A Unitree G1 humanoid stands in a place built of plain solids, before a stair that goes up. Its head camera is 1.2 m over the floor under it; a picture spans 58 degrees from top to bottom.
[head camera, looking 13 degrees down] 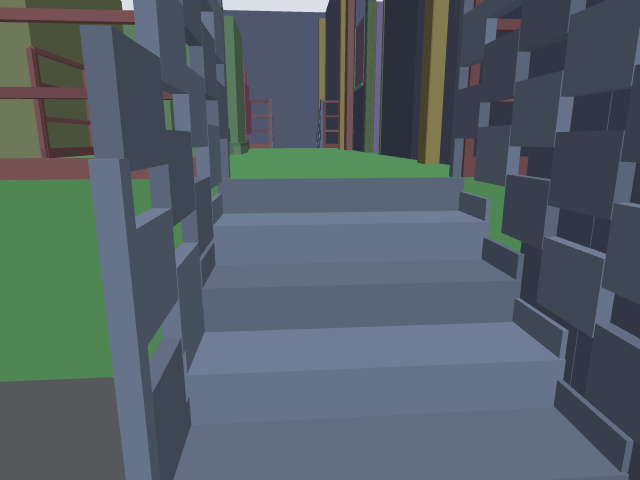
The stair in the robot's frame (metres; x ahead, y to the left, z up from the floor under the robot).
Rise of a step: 0.17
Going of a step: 0.30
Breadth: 1.22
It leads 5 degrees to the left of straight ahead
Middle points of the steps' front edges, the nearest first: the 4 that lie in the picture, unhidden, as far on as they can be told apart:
1.22 -0.19 0.51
1.52 -0.16 0.68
1.82 -0.14 0.85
2.12 -0.11 1.02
